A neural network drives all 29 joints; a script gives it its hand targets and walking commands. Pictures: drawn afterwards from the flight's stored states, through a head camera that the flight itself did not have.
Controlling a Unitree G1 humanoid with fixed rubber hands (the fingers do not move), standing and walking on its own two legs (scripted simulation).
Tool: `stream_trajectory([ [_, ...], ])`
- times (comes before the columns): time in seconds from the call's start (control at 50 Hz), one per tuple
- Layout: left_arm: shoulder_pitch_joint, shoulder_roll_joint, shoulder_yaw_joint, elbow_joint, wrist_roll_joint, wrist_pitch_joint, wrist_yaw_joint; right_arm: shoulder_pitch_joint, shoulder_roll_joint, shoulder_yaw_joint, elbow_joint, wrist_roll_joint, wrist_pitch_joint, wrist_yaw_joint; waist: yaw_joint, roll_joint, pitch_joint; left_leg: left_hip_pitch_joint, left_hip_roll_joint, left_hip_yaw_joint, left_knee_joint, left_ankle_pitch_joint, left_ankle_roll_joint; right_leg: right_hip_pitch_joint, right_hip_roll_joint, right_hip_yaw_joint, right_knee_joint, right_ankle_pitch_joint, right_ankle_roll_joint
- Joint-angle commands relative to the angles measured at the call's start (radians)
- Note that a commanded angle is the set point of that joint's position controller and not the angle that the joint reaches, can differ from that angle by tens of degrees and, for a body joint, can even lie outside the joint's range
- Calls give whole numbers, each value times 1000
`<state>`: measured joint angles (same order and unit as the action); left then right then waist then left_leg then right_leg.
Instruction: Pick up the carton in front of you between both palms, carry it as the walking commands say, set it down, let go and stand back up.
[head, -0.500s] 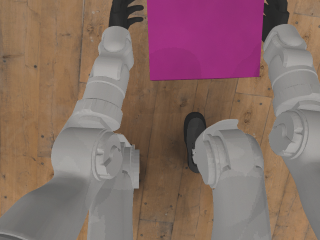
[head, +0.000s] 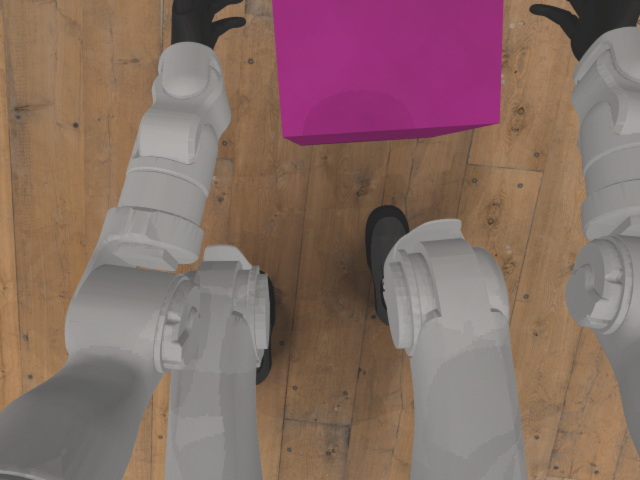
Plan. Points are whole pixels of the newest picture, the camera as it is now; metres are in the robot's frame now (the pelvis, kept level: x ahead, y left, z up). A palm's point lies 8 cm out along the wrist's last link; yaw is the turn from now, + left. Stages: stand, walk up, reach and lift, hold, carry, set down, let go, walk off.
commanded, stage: set down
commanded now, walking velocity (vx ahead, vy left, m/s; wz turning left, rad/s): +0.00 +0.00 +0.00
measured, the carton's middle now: (372, 54) +0.52 -0.14 -0.27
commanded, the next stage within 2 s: let go in 0.86 s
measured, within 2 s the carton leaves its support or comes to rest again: neither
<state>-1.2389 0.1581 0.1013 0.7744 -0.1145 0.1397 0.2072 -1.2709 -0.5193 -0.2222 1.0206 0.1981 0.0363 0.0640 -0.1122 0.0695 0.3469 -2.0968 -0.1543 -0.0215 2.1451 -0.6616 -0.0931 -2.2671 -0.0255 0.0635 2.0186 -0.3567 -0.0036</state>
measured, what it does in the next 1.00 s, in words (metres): rises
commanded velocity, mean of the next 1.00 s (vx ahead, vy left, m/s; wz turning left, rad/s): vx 0.00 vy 0.00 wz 0.00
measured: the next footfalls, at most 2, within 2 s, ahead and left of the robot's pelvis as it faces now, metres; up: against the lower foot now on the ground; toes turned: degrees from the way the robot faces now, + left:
none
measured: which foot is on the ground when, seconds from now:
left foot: down 0.00-1.00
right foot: down 0.00-1.00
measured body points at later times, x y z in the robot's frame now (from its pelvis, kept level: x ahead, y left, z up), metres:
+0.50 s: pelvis +0.04 +0.00 +0.12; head +0.35 -0.07 +0.44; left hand +0.55 +0.05 +0.00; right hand +0.48 -0.34 +0.00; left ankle +0.10 +0.13 -0.36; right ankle +0.17 -0.13 -0.36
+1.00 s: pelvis +0.07 -0.02 +0.25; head +0.33 -0.09 +0.61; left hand +0.53 +0.05 +0.14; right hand +0.47 -0.35 +0.14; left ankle +0.10 +0.13 -0.36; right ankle +0.17 -0.13 -0.36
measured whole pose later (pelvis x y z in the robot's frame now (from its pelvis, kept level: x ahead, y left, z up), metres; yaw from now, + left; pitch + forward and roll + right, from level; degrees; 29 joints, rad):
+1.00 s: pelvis +0.07 -0.02 +0.25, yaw -4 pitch +41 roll +5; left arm -0.76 0.03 0.22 0.63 0.07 0.14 0.14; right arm -0.80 -0.34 -0.32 0.78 -0.04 0.10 0.13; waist -0.06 0.04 -0.09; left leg -1.42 -0.06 -0.04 1.19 -0.48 -0.06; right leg -1.58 0.01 0.05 1.14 -0.27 -0.02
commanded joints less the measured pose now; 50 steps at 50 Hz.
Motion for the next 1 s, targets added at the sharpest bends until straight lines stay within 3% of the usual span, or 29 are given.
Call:
stream_trajectory([
  [0.0, -183, 72, 73, -134, 45, 6, 8, -173, -130, -10, -154, -22, 27, -7, -41, -154, -1343, 173, -14, 180, -288, 8, 19, 1150, 21, -66, -213, 60, 31],
  [0.06, -153, 69, 122, -80, 75, 13, -1, -157, -86, -16, -152, -51, 47, -12, -12, -184, -1236, 121, -17, 177, -313, -3, 23, 1081, 24, -48, -276, -33, 36],
  [0.12, -129, 48, 139, -40, 87, 5, -14, -140, -58, -28, -153, -78, 47, -10, -3, -192, -1190, 110, -16, 166, -351, 15, 27, 1033, 30, -48, -315, -35, 38],
  [0.22, -70, 0, 125, -29, 90, -1, -24, -63, -45, -66, -156, -117, 46, 3, -18, -165, -1213, 174, -14, 150, -439, 49, 23, 1027, 44, -74, -362, 47, 38],
  [0.3, -27, -31, 98, -102, 91, 4, -21, 10, -58, -106, -192, -142, 47, 18, -41, -118, -1288, 273, -11, 140, -520, 90, 13, 1063, 55, -103, -394, 158, 35],
  [0.4, 21, -50, 71, -242, 104, 21, -11, 69, -77, -133, -286, -144, 56, 40, -52, -74, -1410, 419, -8, 132, -612, 174, -2, 1146, 66, -120, -455, 283, 31],
  [0.48, 71, -59, 70, -306, 117, 37, -6, 100, -76, -128, -338, -129, 71, 57, -39, -72, -1452, 493, -5, 127, -683, 223, -3, 1219, 73, -124, -517, 341, 30],
  [0.62, 168, -71, 101, -276, 129, 31, -18, 158, -31, -110, -332, -133, 76, 72, -6, -113, -1383, 521, 6, 119, -814, 235, 8, 1333, 77, -103, -651, 354, 33],
  [0.86, 268, -79, 131, -218, 155, -14, -61, 242, 31, -130, -310, -208, 48, 69, 2, -124, -1264, 621, 29, 85, -1030, 269, 22, 1520, 65, -55, -871, 372, 21],
  [0.98, 459, -77, 117, -257, 214, -8, -69, 426, 53, -99, -363, -260, 55, 69, 15, -129, -1319, 762, 30, 87, -1143, 307, 20, 1752, 62, -40, -981, 430, 21],
])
